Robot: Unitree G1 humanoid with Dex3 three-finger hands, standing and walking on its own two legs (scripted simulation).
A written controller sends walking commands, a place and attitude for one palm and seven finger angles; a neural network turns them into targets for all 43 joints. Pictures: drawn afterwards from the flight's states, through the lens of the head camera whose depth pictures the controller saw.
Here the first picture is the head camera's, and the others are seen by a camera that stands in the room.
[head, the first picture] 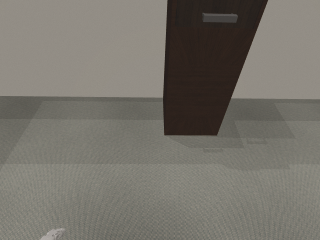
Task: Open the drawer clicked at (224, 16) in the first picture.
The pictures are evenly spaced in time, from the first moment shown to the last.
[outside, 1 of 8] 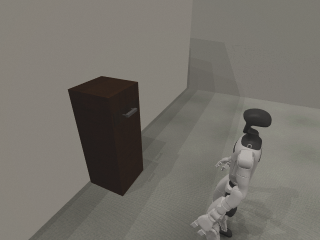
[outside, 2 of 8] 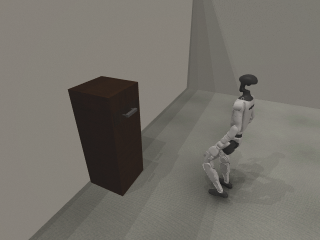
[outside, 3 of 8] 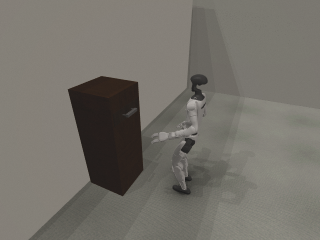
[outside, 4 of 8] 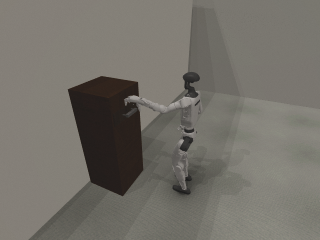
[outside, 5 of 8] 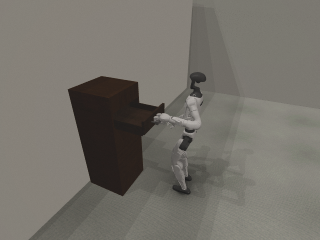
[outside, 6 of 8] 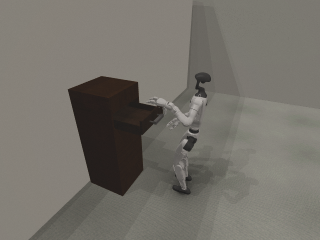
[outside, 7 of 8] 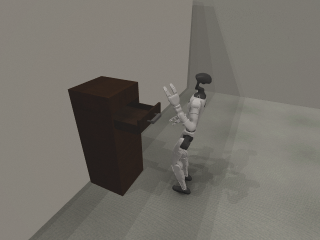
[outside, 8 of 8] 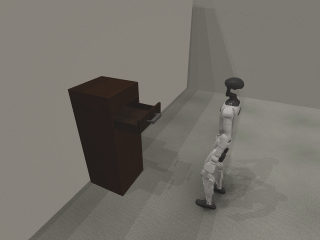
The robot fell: no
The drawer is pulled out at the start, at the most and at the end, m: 0.00 0.30 0.26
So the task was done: yes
